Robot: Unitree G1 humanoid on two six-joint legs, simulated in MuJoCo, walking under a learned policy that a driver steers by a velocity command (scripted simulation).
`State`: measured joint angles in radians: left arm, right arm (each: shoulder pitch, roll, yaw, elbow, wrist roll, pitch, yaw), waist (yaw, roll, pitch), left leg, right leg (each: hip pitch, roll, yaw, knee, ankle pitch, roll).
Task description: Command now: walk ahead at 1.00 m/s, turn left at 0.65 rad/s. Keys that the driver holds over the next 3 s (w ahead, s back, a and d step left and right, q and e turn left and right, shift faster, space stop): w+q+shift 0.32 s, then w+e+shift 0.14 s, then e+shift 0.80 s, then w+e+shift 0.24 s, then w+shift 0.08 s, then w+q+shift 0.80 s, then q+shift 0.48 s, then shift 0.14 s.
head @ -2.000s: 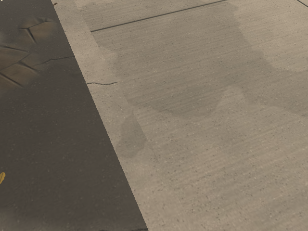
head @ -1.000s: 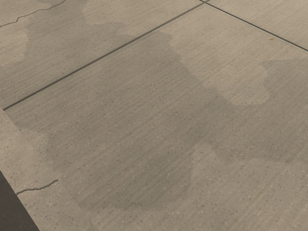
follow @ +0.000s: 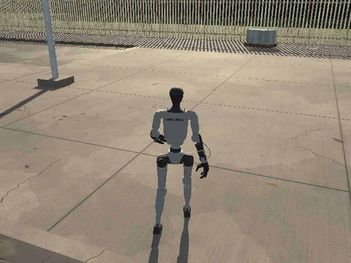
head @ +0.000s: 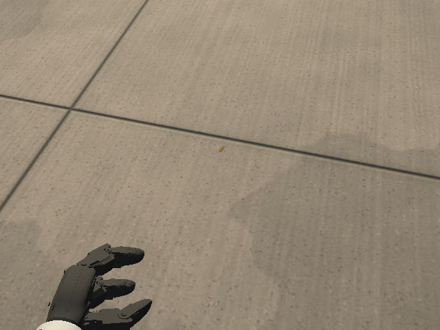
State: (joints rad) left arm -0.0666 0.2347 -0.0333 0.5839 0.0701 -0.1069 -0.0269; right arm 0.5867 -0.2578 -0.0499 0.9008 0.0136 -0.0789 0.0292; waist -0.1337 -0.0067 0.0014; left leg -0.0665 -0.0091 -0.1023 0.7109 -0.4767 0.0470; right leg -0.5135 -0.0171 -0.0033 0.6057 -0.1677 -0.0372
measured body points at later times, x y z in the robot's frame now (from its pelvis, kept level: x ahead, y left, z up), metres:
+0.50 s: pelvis +0.43 +0.08 -0.01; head +0.46 +0.08 +0.44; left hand +0.38 +0.33 -0.14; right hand +0.67 -0.12 -0.12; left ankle +0.49 +0.13 -0.72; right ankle +0.27 -0.12 -0.57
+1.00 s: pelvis +0.72 +0.12 +0.01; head +0.77 +0.11 +0.45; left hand +0.84 +0.41 -0.09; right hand +0.97 -0.11 -0.06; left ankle +0.71 +0.29 -0.62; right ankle +0.83 +0.09 -0.72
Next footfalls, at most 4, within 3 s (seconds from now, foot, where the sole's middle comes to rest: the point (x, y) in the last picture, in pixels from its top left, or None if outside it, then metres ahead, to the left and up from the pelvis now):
0.40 left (158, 317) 0.53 0.15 -0.75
0.82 right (168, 216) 0.87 0.10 -0.75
1.34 left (121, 199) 0.96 0.26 -0.75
1.82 right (225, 185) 0.97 -0.11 -0.75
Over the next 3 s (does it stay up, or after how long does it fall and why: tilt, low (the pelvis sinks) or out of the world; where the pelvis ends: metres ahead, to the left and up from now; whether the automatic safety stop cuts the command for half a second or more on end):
stays up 1.70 -0.23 0.02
